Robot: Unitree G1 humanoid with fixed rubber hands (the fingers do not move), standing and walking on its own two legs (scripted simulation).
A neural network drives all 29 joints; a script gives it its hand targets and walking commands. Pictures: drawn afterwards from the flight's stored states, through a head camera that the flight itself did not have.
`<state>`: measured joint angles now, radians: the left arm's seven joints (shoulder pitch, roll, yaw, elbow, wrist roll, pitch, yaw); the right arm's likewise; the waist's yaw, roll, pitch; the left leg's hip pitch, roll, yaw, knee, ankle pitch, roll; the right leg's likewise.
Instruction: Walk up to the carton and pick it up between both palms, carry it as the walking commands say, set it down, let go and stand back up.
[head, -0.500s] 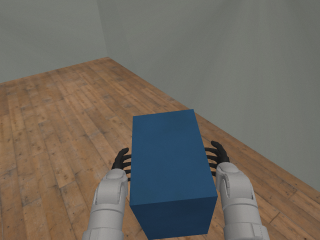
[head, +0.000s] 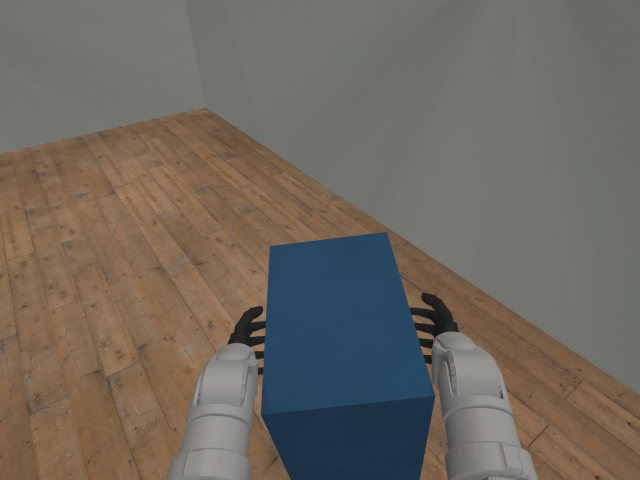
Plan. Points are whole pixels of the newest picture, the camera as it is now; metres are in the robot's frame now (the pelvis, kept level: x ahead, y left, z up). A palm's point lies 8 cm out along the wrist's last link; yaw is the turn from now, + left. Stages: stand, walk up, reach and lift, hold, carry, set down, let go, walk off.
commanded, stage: set down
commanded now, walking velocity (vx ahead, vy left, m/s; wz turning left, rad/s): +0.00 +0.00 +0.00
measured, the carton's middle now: (343, 364) +0.33 -0.02 -0.02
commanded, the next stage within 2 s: none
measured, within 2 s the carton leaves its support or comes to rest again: neither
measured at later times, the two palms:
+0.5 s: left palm (263, 385) +0.30 +0.10 -0.03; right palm (451, 383) +0.29 -0.17 -0.02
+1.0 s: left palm (269, 400) +0.33 +0.10 -0.13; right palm (433, 405) +0.31 -0.17 -0.12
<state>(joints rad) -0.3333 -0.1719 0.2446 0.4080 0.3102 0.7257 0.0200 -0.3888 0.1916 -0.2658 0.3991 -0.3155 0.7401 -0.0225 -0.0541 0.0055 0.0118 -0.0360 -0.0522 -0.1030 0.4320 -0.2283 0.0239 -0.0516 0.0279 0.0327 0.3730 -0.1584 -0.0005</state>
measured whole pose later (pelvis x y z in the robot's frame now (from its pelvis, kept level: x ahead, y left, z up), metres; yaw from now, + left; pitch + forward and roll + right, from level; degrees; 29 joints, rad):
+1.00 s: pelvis -0.03 -0.01 -0.06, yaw -1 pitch +22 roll +0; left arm -0.54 -0.16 0.39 0.67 0.32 0.20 0.02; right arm -0.49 0.23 -0.46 0.54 -0.34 0.19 -0.03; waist -0.06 0.02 -0.07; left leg -0.96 -0.09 -0.09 0.91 -0.33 0.00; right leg -0.99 0.05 0.06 0.88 -0.27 0.00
